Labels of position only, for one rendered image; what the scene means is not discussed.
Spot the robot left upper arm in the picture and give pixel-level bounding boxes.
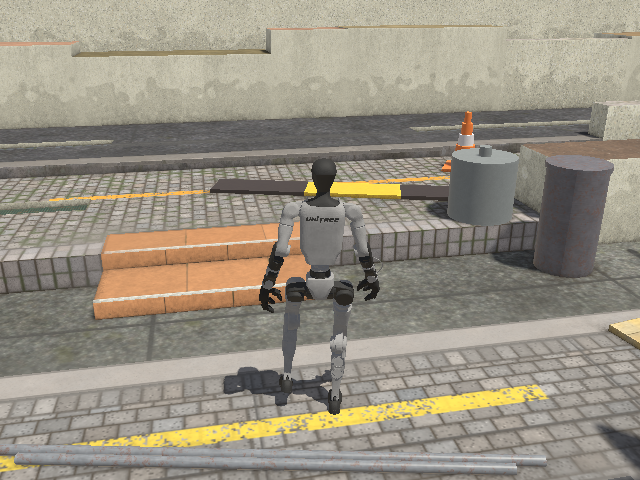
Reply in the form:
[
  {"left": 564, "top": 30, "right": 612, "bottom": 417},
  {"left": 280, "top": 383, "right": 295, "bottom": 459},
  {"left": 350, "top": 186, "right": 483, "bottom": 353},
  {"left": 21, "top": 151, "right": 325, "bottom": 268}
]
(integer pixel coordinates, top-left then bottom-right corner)
[{"left": 275, "top": 201, "right": 302, "bottom": 257}]

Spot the robot right upper arm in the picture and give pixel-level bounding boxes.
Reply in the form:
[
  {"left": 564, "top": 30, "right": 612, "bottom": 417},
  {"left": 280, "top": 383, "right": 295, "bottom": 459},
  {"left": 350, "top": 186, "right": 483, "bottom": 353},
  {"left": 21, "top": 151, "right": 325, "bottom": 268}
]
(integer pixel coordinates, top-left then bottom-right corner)
[{"left": 343, "top": 202, "right": 369, "bottom": 257}]

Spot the robot right hand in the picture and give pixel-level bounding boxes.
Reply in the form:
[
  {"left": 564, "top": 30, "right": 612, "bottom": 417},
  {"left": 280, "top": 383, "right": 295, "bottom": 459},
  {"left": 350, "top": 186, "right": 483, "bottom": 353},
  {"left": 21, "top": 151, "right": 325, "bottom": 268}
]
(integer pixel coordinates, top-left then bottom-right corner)
[{"left": 357, "top": 279, "right": 380, "bottom": 301}]

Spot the robot left hand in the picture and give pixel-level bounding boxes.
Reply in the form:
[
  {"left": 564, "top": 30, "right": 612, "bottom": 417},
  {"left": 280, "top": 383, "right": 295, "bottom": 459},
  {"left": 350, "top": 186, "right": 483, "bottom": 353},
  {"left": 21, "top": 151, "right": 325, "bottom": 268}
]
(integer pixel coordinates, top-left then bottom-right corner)
[{"left": 259, "top": 286, "right": 282, "bottom": 313}]

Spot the right robot foot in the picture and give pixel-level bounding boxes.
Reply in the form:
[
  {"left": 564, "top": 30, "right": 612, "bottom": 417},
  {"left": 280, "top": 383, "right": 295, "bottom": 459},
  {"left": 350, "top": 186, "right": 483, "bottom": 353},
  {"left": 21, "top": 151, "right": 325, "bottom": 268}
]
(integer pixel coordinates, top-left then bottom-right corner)
[{"left": 328, "top": 389, "right": 342, "bottom": 415}]

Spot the robot torso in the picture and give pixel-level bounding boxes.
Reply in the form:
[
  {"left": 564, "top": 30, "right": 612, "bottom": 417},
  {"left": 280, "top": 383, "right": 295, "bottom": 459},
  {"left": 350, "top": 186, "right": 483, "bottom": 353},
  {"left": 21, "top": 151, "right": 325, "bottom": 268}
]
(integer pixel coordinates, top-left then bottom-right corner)
[{"left": 299, "top": 197, "right": 345, "bottom": 300}]

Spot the right robot forearm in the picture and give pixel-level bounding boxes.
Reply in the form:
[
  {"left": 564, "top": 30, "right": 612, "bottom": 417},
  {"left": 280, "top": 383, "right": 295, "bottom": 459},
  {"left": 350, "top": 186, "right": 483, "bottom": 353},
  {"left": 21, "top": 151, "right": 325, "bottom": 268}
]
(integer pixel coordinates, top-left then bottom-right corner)
[{"left": 359, "top": 242, "right": 378, "bottom": 283}]

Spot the left robot forearm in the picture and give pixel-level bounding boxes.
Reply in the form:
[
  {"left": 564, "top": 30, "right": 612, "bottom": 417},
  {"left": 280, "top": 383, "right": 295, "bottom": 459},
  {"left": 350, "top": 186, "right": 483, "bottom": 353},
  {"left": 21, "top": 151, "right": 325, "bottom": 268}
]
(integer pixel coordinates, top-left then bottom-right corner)
[{"left": 262, "top": 242, "right": 284, "bottom": 290}]

